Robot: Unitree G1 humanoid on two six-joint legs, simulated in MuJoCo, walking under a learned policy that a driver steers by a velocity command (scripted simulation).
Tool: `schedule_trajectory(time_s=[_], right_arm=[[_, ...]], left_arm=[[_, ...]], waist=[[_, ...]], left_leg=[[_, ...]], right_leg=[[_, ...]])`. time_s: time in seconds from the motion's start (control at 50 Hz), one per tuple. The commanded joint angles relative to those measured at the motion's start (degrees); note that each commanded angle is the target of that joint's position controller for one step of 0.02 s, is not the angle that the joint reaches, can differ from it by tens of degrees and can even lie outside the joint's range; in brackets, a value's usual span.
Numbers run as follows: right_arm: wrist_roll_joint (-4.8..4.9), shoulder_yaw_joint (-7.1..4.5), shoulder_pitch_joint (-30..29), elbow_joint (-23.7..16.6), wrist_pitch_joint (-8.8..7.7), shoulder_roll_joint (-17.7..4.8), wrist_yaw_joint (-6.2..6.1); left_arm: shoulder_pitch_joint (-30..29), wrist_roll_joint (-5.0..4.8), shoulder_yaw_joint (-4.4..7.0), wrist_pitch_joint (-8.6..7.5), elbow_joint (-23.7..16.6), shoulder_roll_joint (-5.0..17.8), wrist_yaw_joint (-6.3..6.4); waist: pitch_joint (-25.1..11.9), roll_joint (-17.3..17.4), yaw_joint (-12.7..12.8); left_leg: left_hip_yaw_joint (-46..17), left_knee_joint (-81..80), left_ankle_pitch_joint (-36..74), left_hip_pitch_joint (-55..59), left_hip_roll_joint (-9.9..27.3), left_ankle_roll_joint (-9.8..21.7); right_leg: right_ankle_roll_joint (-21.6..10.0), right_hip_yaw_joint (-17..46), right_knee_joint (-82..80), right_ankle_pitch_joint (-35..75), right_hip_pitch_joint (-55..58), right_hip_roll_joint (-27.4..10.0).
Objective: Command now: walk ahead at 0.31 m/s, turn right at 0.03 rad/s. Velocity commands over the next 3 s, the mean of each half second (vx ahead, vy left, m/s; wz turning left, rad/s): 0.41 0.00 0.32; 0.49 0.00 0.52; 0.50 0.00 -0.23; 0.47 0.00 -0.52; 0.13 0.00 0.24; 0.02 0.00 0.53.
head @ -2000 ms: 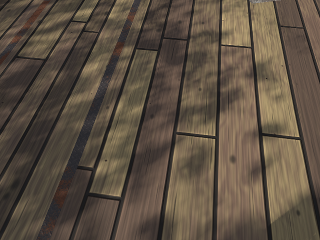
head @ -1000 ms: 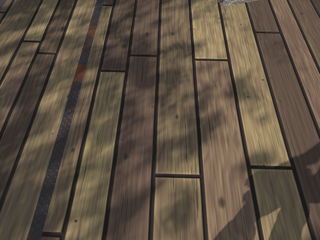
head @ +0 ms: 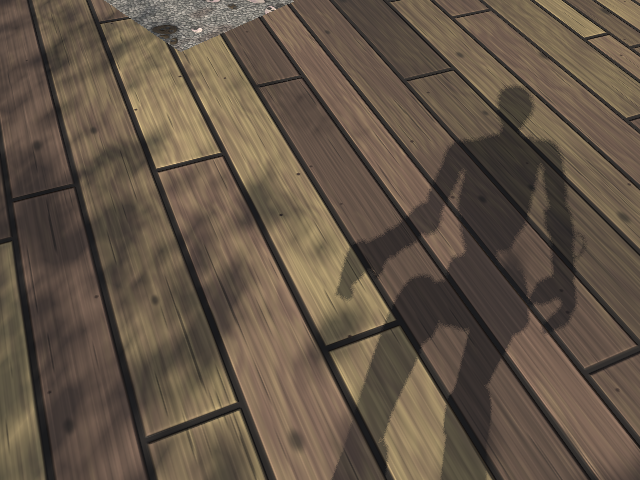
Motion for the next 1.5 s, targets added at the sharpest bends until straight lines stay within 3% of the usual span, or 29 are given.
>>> schedule_trajectory(time_s=[0.02,0.08,0.12,0.14,0.16,0.18,0.22,0.28,0.4,0.52,0.6,0.62,0.64,0.66,0.68,0.7,0.74,0.82,0.94,1.06,1.1,1.14,1.16,1.18,1.2,1.22,1.26,1.34,1.5], right_arm=[[0.47,-2.52,-0.17,-2.84,-1.08,-11.41,0.26],[1.65,-2.54,-0.78,-3.09,-0.41,-12.18,0.96],[1.27,-1.43,-1.44,-3.56,-0.43,-8.81,1.23],[0.59,0.04,-4.13,-4.91,-0.85,-3.85,1.56],[0.8,0.92,-4.52,-7.71,-2.05,-0.59,1.38],[1.98,-0.66,-4.97,-7.97,-2.55,-6.64,1.12],[2.19,-1.87,-1.95,-6.02,-2.13,-9.08,1.53],[1.04,-1.75,-2.22,-5.41,-1.33,-6.26,2.01],[0.61,-0.81,-8.82,-9.51,-0.48,-3.1,3.05],[0.76,-0.16,-17.61,-15.1,-0.56,-2.58,5.38],[1.18,-3.45,-4.85,-14.2,0.0,-8.87,5.34],[1.08,-5.41,4.45,-11.95,0.46,-12.51,4.32],[0.86,-6.5,8.87,-10.87,0.97,-17.67,2.84],[0.32,-6.02,8.0,-12.99,-0.06,-19.38,3.15],[-0.07,-4.8,8.06,-12.59,-0.54,-14.32,3.37],[0.26,-4.21,5.28,-12.21,-1.04,-12.23,3.41],[0.09,-3.16,-2.78,-14.11,-1.42,-9.05,3.29],[-0.05,-3.2,-3.21,-14.25,-2.01,-9.32,2.41],[0.44,-2.8,2.47,-11.66,-1.36,-9.46,0.93],[0.02,-2.66,7.49,-8.99,-0.85,-10.9,0.84],[-0.11,-2.81,6.72,-8.67,-0.44,-11.44,0.64],[-0.58,-2.32,4.33,-9.44,-0.19,-10.83,0.48],[-1.86,-1.27,5.98,-10.82,-0.52,-8.54,0.27],[-1.16,-0.2,12.02,-10.74,-1.62,-4.8,0.69],[-0.56,-0.65,7.8,-11.44,-2.59,-9.35,1.21],[0.53,-1.08,1.14,-13.03,-3.3,-10.78,1.67],[-1.14,-0.96,-3.46,-14.44,-4.18,-9.27,1.78],[-1.92,-0.8,-1.86,-14.48,-3.18,-7.12,1.28],[-0.93,-0.05,-16.99,-17.56,-3.74,-5.27,1.83]], left_arm=[[-7.03,-0.45,0.05,-2.61,-5.59,1.85,-0.58],[-3.05,-0.84,0.62,-3.36,-4.33,2.87,-0.94],[4.59,-1.06,1.74,-3.39,-2.06,4.65,-0.38],[12.17,-0.55,2.53,-3.37,-1.11,7.21,0.39],[16.12,0.8,4.04,-3.14,-0.8,13.77,0.37],[15.76,1.6,3.69,-3.88,-0.36,11.74,-0.1],[8.57,0.44,1.54,-5.09,-1.54,4.89,-0.69],[5.2,0.9,1.1,-5.43,-1.22,3.38,-1.02],[6.72,1.36,1.6,-5.29,1.02,4.87,-0.18],[10.0,-0.14,2.26,-4.06,3.41,7.27,0.25],[8.31,-0.38,2.98,-2.16,2.87,11.11,0.92],[7.97,-0.52,2.66,-2.26,2.33,11.0,1.2],[10.94,1.45,0.8,-3.05,0.11,4.58,0.86],[13.04,0.55,-0.91,-5.52,-2.37,1.92,0.09],[4.46,-1.54,0.42,-6.99,-4.0,7.21,-0.52],[2.07,-2.09,0.23,-7.55,-5.03,7.15,-0.57],[2.59,0.55,0.76,-7.16,-4.05,7.25,0.36],[3.17,1.88,0.66,-4.58,-4.87,5.66,0.28],[-9.53,1.49,-1.02,-5.11,-7.8,2.48,-0.65],[-15.3,0.26,-0.67,-6.21,-9.94,4.82,-2.94],[-12.3,0.02,-0.28,-6.15,-9.62,5.72,-3.19],[0.81,0.36,1.34,-6.08,-6.36,8.74,-2.91],[9.93,0.9,2.12,-5.93,-5.38,12.57,-2.87],[12.39,0.4,2.77,-5.55,-3.7,14.38,-3.45],[12.33,-0.94,1.5,-5.23,-4.09,9.1,-3.43],[8.37,-0.46,0.97,-4.69,-4.92,7.41,-3.03],[4.87,0.45,0.66,-3.96,-6.07,7.02,-2.87],[3.99,0.03,0.51,-3.9,-5.84,6.93,-2.18],[10.3,-0.93,1.45,-1.99,-2.67,9.28,-0.28]], waist=[[1.91,10.48,-1.44],[2.45,9.27,1.9],[-0.15,7.68,6.03],[-3.23,2.1,9.93],[-4.78,-13.25,9.99],[-1.28,-11.06,9.64],[4.19,-8.64,5.68],[5.45,-5.17,4.09],[6.55,-3.39,4.95],[8.68,-2.27,6.52],[-2.49,-6.07,-2.56],[-7.27,-4.14,-7.47],[-12.33,9.75,-4.76],[-23.73,14.03,-1.61],[-19.12,6.7,-5.12],[-10.54,5.22,-3.3],[-3.34,0.42,2.4],[-1.05,2.59,4.71],[0.67,5.17,-0.79],[2.48,6.75,-3.29],[1.78,7.64,-1.21],[-7.36,6.0,5.8],[-16.13,-1.7,7.97],[-19.27,-17.47,5.15],[-15.48,-11.19,7.09],[-6.95,-5.73,7.51],[-0.56,2.27,5.13],[-1.04,-2.48,2.11],[0.6,-4.02,7.01]], left_leg=[[-12.35,-9.33,-8.2,0.91,11.75,11.07],[-13.84,-6.62,-10.63,-5.37,11.61,10.76],[-13.14,-0.54,-12.17,-13.35,8.55,7.48],[-8.97,12.56,-14.64,-22.19,3.7,3.69],[-1.23,29.64,-19.28,-34.47,-1.88,1.21],[-5.74,40.98,-20.68,-38.17,1.1,1.99],[-7.76,46.17,-10.54,-40.63,3.4,3.03],[-6.85,45.86,0.07,-37.97,4.68,1.74],[-3.23,31.9,12.86,-35.63,4.4,-1.06],[3.29,19.78,10.68,-32.34,3.3,2.47],[8.93,17.55,1.96,-10.05,-5.0,8.13],[6.0,14.38,4.49,6.3,-5.48,10.4],[-16.57,13.87,3.2,25.65,8.05,15.63],[-49.6,2.37,-8.58,35.44,19.56,25.84],[-44.39,-1.88,-9.26,32.42,17.64,21.43],[-35.34,-2.16,-5.54,23.62,15.56,19.08],[-24.04,-3.03,5.78,6.27,10.39,15.92],[-17.23,-6.27,16.22,-5.08,7.23,16.47],[-11.34,-4.79,12.83,-5.16,3.36,11.74],[-16.35,-0.15,14.99,8.5,10.8,11.13],[-15.06,3.32,26.94,11.91,11.46,9.69],[-9.33,18.96,43.35,9.02,7.05,7.15],[-6.31,36.44,27.91,-3.09,2.59,4.91],[-3.47,53.28,-15.33,-24.94,-6.39,0.55],[-8.0,57.52,-18.06,-32.95,-3.21,0.9],[-6.95,57.04,-12.88,-35.96,-0.78,1.01],[-5.29,49.86,-7.35,-33.47,2.22,0.46],[-3.28,39.09,-5.13,-27.73,3.2,-2.9],[-2.79,14.03,15.17,-19.55,-1.49,-4.6]], right_leg=[[-0.82,-2.66,-9.33,0.07,-1.11,0.66],[-2.44,-3.91,-20.54,7.01,9.89,2.25],[-3.73,-2.11,-23.4,9.06,24.38,0.67],[-5.97,7.89,-26.1,2.92,34.64,-8.3],[-12.09,27.4,-33.09,-10.74,38.76,-21.11],[-16.23,34.08,-35.66,-18.12,32.72,-24.56],[-12.79,22.83,-37.21,-12.67,29.52,-18.41],[-9.69,7.79,-38.3,10.12,25.11,-13.59],[-10.03,-5.16,-39.53,21.84,21.67,-12.02],[-9.11,-11.02,-36.4,30.14,27.54,-15.04],[-6.64,-13.95,-12.72,65.87,28.46,-14.36],[-4.5,-14.69,1.39,59.19,19.07,-12.13],[-1.61,-13.53,22.57,12.14,-2.55,-5.87],[-0.5,0.65,36.98,-15.77,-15.78,3.88],[-1.56,6.28,38.29,-10.66,-21.65,0.68],[-2.68,5.05,34.26,-5.52,-22.78,-1.62],[-2.32,4.54,25.4,0.76,-15.44,-5.81],[0.45,2.85,17.94,5.47,-10.77,-6.53],[1.49,0.61,-7.37,26.24,-9.04,-2.78],[-2.89,0.17,-15.93,20.91,-12.51,-1.32],[-5.46,-1.14,-17.14,14.92,-9.32,0.13],[-9.73,-1.5,-18.45,19.19,10.27,1.23],[-15.3,12.78,-16.65,23.18,28.27,-8.9],[-23.16,38.53,-23.76,11.02,44.07,-18.44],[-21.0,42.73,-27.76,-0.05,44.04,-17.7],[-18.77,35.08,-28.85,1.96,36.78,-16.04],[-17.7,26.58,-30.71,14.59,24.98,-11.81],[-18.05,19.57,-33.22,24.79,17.31,-7.84],[-13.75,17.11,-30.7,20.03,12.15,-4.53]])
Next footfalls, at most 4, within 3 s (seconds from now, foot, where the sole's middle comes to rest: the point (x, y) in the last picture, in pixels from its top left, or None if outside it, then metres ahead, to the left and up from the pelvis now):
0.14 right None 0.09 -0.14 -0.79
0.62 left None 0.38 0.16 -0.79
1.14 right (258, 388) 0.72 0.11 -0.79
1.64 left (142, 327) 0.89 0.40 -0.79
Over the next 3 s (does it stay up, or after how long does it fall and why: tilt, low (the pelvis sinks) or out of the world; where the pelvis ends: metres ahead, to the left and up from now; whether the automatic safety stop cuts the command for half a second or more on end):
stays up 1.07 0.29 -0.01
